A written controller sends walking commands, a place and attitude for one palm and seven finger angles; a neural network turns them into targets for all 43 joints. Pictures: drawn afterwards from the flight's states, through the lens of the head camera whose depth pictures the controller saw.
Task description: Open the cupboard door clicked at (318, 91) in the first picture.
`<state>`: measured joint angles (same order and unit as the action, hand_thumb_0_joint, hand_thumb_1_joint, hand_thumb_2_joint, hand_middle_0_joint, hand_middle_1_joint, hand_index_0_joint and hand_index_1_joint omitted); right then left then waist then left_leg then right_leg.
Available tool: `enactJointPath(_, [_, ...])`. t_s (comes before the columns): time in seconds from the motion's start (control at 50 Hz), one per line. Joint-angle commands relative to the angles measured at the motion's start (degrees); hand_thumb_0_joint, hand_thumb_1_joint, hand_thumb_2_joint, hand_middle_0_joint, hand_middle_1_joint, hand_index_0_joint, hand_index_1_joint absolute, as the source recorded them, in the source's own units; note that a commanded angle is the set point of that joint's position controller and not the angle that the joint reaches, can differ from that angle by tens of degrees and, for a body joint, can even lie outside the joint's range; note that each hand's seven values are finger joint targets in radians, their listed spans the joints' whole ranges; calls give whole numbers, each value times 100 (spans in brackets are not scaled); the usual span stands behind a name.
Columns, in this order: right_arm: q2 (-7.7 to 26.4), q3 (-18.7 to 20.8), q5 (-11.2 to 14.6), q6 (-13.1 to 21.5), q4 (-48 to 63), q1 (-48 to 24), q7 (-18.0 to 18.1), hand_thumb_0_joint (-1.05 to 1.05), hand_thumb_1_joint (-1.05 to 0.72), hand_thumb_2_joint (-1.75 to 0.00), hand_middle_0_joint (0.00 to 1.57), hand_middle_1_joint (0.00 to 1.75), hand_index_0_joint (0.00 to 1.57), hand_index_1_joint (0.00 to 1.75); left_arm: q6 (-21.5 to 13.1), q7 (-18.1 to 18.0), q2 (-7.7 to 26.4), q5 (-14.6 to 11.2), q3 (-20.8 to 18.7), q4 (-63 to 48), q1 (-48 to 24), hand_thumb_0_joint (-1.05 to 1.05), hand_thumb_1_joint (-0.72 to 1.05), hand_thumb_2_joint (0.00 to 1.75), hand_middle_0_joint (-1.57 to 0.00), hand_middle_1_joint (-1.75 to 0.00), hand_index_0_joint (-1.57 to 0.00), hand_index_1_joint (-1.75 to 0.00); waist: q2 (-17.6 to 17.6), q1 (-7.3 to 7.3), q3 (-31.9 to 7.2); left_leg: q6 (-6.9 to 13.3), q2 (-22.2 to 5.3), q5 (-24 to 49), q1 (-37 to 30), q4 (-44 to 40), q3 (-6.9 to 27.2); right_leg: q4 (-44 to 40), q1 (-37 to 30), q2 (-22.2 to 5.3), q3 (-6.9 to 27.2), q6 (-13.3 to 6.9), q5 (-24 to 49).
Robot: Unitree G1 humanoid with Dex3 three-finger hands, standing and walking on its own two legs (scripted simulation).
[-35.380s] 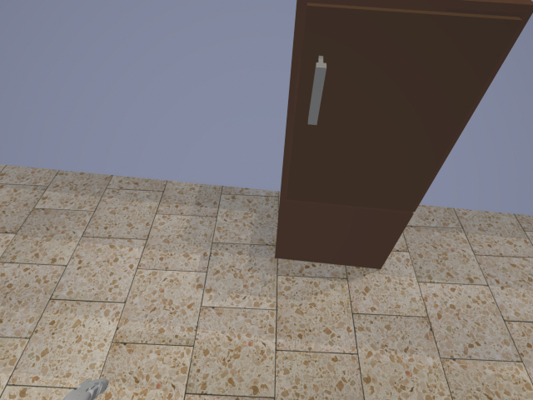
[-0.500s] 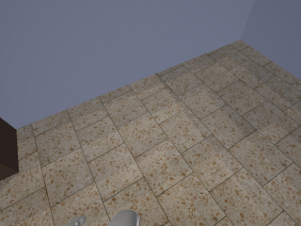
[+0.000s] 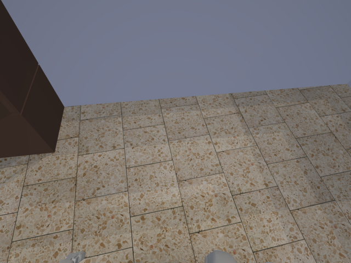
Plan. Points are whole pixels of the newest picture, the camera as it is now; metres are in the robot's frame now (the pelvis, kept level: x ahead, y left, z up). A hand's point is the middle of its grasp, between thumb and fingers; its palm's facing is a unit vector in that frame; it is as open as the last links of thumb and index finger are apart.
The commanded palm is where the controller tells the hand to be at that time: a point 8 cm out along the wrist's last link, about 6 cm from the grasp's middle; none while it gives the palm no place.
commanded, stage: turn to face it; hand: left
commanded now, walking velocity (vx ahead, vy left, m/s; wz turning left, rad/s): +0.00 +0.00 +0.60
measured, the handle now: out of the picture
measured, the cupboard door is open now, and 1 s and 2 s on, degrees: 40 40 40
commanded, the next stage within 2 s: take the last steps up to it in 1.24 s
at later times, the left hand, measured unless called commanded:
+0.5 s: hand out of the picture +0.01 +0.18 -0.18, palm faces +0.34 -0.91 -0.22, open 7.4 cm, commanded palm none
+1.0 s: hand out of the picture +0.05 +0.19 -0.15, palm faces +0.54 -0.79 -0.29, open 7.4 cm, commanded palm none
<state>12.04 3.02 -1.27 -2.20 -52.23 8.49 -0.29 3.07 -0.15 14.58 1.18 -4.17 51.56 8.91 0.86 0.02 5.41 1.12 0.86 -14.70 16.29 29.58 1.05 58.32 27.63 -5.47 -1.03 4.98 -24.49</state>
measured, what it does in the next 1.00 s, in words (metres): steps on the spot, turning left: right foot, then left foot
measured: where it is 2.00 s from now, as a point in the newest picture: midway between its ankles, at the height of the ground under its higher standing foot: outside the picture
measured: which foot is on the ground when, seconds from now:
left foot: down 0.00-0.14, up 0.16-0.50, down 0.52-0.94, up 0.96-1.00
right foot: up 0.00-0.12, down 0.14-0.52, up 0.54-0.92, down 0.94-1.00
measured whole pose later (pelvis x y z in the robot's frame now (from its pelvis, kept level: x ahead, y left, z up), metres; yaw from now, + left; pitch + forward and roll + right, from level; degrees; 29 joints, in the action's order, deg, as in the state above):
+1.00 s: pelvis +0.07 -0.04 -0.01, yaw +36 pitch +1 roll +1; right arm 13.9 4.9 -0.6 -3.9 -54.4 10.6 -0.5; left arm 0.0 -0.7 11.4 1.2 -2.1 49.3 7.0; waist -3.1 1.8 5.4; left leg -1.6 3.4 -27.9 23.8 50.2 6.0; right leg 34.6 16.8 -2.7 -3.7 0.0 -19.2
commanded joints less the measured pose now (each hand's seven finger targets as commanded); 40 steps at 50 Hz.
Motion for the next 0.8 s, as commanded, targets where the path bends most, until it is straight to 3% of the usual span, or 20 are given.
enactJointPath(0.0, [1269,345,-50,79,361,44,78,0,-90,-90,20,30,20,30,-157,-40,306,-23,-72,-526,2,0,90,90,-20,-30,-20,-30,-1024,93,-692,790,-1270,1609,-331,-814,1432,-1144,-451,258,-134,-11,-38])
enactJointPath(0.04, [1280,373,-39,49,399,-88,72,0,-90,-90,20,30,20,30,-199,-44,286,-43,-76,-486,242,0,90,90,-20,-30,-20,-30,-1120,-9,-792,695,-1149,1681,-101,-579,1520,-1878,-1029,437,-234,-49,282])
enactJointPath(0.08, [1134,368,29,45,462,-214,56,0,-90,-90,20,30,20,30,-294,-79,441,-47,-132,-408,640,0,90,90,-20,-30,-20,-30,-744,-246,-921,368,-799,1329,501,-50,1419,-3263,-2141,334,-170,-102,1220])
enactJointPath(0.1, [808,338,92,55,512,-131,22,0,-90,-90,20,30,20,30,-376,-131,888,32,-220,-384,841,0,90,90,-20,-30,-20,-30,453,-330,-1094,0,-240,126,1346,862,890,-4009,-3005,-707,849,-381,1319])
enactJointPath(0.12, [557,293,89,74,656,-191,12,0,-90,-90,20,30,20,30,-388,-163,1325,77,-298,-397,914,0,90,90,-20,-30,-20,-30,1782,-402,-1022,-366,442,-2050,2003,2454,18,-4220,-3031,-2220,2292,-1110,2425])
enactJointPath(0.14, [792,324,48,33,594,-204,-3,0,-90,-90,20,30,20,30,-381,-185,1214,30,-225,-404,830,0,90,90,-20,-30,-20,-30,1348,-334,-903,-289,78,-2151,1829,3622,363,-4118,-2308,-2390,2002,-1427,2571])
enactJointPath(0.18, [709,345,22,-72,359,-79,-48,0,-90,-90,20,30,20,30,-380,-201,716,2,-106,-533,180,0,90,90,-20,-30,-20,-30,1207,33,-600,-397,-173,-1391,1867,4342,282,-3978,-1987,-1649,1092,-1221,2698])
enactJointPath(0.22, [590,282,34,-125,285,-40,-111,0,-90,-90,20,30,20,30,-372,-197,551,-4,-52,-588,7,0,90,90,-20,-30,-20,-30,1250,143,-485,-484,-254,-998,1777,4168,40,-3831,-1970,-1298,129,-1006,3349])
enactJointPath(0.24, [549,258,44,-135,275,-77,-129,0,-90,-90,20,30,20,30,-389,-193,550,-1,-50,-589,96,0,90,90,-20,-30,-20,-30,1161,123,-534,-507,-241,-917,1705,3921,-66,-3799,-2052,-1259,-80,-967,3530])
enactJointPath(0.32, [386,177,61,-101,331,-452,-165,0,-90,-90,20,30,20,30,-399,-190,732,32,-133,-427,556,0,90,90,-20,-30,-20,-30,913,-129,-655,-527,-228,-1066,1405,2433,-492,-3523,-2646,-1393,-441,-973,4176])
enactJointPath(0.38, [347,124,73,-38,393,-591,-169,0,-90,-90,20,30,20,30,-387,-175,882,54,-203,-319,785,0,90,90,-20,-30,-20,-30,1037,-275,-788,-432,-154,-1135,1059,1517,-726,-3206,-2866,-1557,-521,-1015,4634])
enactJointPath(0.42, [414,141,73,9,392,-398,-158,0,-90,-90,20,30,20,30,-372,-153,942,52,-244,-295,725,0,90,90,-20,-30,-20,-30,1085,-169,-850,-356,-76,-811,588,767,-859,-2863,-2719,-1598,-698,-893,4590])
enactJointPath(0.44, [514,165,55,31,334,-142,-150,0,-90,-90,20,30,20,30,-369,-136,973,20,-254,-309,616,0,90,90,-20,-30,-20,-30,1015,6,-916,-305,-38,-325,93,251,-879,-2519,-2455,-1548,-884,-743,4385])
enactJointPath(0.46, [725,235,31,67,245,234,-146,0,-90,-90,20,30,20,30,-353,-111,917,-33,-250,-347,516,0,90,90,-20,-30,-20,-30,557,254,-1107,-201,-115,550,-813,-405,-695,-1794,-1845,-1436,-1036,-513,3890])
enactJointPath(0.48, [1393,398,-19,120,188,688,-100,0,-90,-90,20,30,20,30,-316,-60,567,-80,-197,-538,439,0,90,90,-20,-30,-20,-30,-1102,518,-1432,390,-1439,2141,-1880,-638,1113,-481,-386,-716,-1241,-109,1214])
enactJointPath(0.5, [1789,503,3,85,115,1078,-28,0,-90,-90,20,30,20,30,-280,-61,271,-78,-35,-785,-19,0,90,90,-20,-30,-20,-30,-1970,700,-1494,1093,-2393,4209,-2096,-694,2276,564,571,-215,-726,47,-1448])
enactJointPath(0.52, [1755,466,1,55,30,1143,14,0,-90,-90,20,30,20,30,-207,-98,406,-34,-55,-853,-211,0,90,90,-20,-30,-20,-30,-1300,670,-1472,1330,-2536,4042,-1929,-621,2034,935,674,-279,-143,-65,-1396])
enactJointPath(0.58, [1357,352,-13,113,272,359,138,0,-90,-90,20,30,20,30,-140,-81,398,-8,-113,-518,-188,0,90,90,-20,-30,-20,-30,-1215,310,-902,884,-1694,2720,-1016,-861,1437,1143,676,-256,151,3,-195])
enactJointPath(0.64, [1185,275,-6,176,317,200,139,0,-90,-90,20,30,20,30,-127,-29,387,2,-116,-368,89,0,90,90,-20,-30,-20,-30,-797,87,-903,762,-1377,2663,-972,-874,1128,866,500,-110,97,49,231])
enactJointPath(0.78, [1256,333,-41,125,240,338,98,0,-90,-90,20,30,20,30,-159,-47,310,-29,-53,-580,-283,0,90,90,-20,-30,-20,-30,-1008,196,-805,837,-1268,2485,-767,-739,1503,-781,-79,204,-24,53,-16])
